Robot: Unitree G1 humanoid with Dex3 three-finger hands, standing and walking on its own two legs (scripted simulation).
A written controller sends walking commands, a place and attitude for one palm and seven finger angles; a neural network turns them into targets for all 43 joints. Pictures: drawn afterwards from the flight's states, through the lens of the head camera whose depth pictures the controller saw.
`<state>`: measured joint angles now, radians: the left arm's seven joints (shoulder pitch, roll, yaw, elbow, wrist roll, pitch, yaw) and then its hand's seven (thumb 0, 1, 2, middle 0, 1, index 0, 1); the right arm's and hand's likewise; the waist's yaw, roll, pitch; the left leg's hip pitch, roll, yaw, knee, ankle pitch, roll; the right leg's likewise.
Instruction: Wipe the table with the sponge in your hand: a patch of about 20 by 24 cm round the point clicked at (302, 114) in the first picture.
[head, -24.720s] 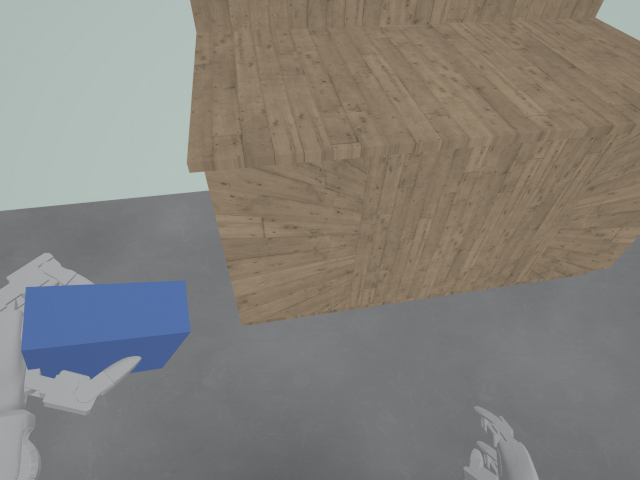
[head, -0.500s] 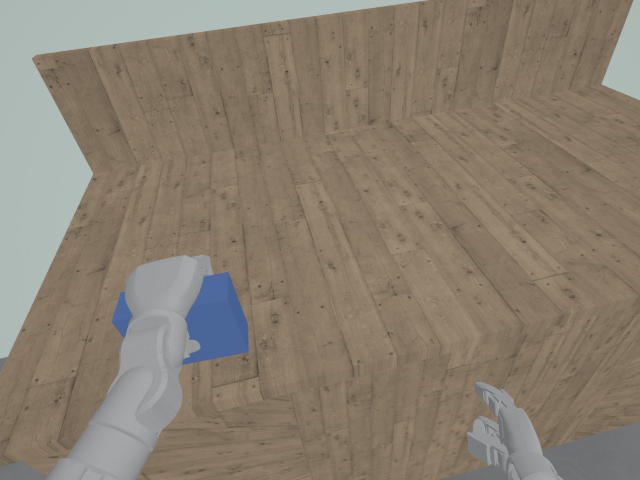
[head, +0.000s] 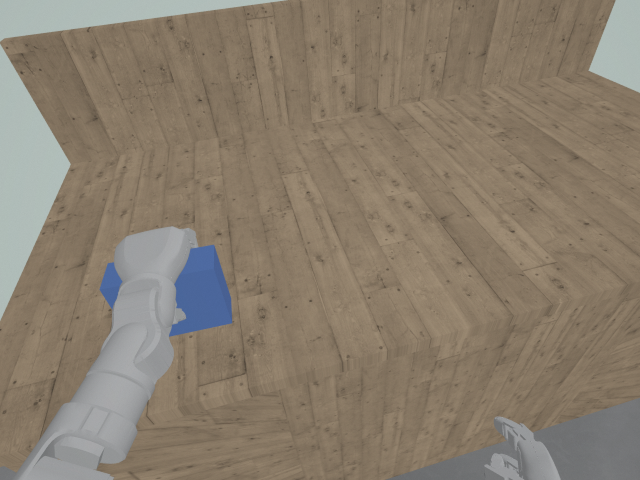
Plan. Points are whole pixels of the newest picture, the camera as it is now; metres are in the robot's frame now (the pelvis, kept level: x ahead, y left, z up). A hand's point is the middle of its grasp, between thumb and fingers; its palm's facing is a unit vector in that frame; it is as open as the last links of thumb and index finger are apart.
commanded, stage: wipe forward along the middle lane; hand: left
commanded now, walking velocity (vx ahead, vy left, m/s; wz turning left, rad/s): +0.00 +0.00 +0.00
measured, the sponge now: (177, 304) +0.33 +0.26 +0.05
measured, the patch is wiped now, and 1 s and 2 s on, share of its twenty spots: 1.00 1.00 1.00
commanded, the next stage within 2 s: slide back across to the first lane in 0.64 s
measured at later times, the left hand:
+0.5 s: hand (169, 253) +0.39 +0.28 +0.10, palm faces -0.04 -0.02 -1.00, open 9.2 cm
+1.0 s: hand (155, 232) +0.43 +0.32 +0.10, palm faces -0.06 -0.02 -1.00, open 9.2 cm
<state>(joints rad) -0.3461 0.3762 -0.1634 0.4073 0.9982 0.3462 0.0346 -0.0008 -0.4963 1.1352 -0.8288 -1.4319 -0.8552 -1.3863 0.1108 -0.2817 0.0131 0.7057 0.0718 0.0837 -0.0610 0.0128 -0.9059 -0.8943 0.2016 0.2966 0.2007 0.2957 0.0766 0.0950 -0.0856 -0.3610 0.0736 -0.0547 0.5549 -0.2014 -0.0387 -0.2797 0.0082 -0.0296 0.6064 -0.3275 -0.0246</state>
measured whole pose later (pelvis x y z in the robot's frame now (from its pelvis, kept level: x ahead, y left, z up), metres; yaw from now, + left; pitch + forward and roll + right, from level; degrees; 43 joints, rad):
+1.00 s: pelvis +0.01 +0.03 +0.00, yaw -2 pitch +7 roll -1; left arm -0.66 0.54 0.01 0.84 1.03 0.16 0.06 0.01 -0.50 1.14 -0.82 -1.43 -0.84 -1.43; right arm 0.25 -0.28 -0.01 0.73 0.07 0.12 -0.06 0.01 -0.91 -0.89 0.20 0.30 0.20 0.30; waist -0.03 0.06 -0.09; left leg -0.50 0.07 -0.03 0.59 -0.22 -0.04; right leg -0.40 0.01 0.00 0.57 -0.30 0.01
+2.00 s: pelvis +0.03 +0.05 +0.01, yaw +0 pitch +5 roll -1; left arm -0.39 0.59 0.03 0.50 0.97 0.19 -0.03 -0.01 -0.46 1.12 -0.79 -1.46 -0.80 -1.47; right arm 0.17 -0.28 0.00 0.67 0.07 0.12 -0.05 0.01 -0.91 -0.89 0.20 0.30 0.20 0.30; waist 0.03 0.06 -0.06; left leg -0.41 0.03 -0.03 0.56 -0.24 -0.01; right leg -0.27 -0.03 -0.01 0.49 -0.30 0.03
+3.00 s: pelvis +0.03 +0.03 +0.00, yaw +0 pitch +0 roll -1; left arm 0.14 0.54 0.03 -0.10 0.90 0.29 0.01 0.02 -0.44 1.11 -0.78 -1.47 -0.80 -1.48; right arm 0.10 -0.27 0.02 0.63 0.05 0.07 -0.05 0.01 -0.91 -0.89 0.20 0.30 0.19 0.29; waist 0.09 0.09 -0.04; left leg -0.32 0.04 -0.04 0.58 -0.26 -0.03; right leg -0.20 -0.02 -0.01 0.54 -0.34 0.03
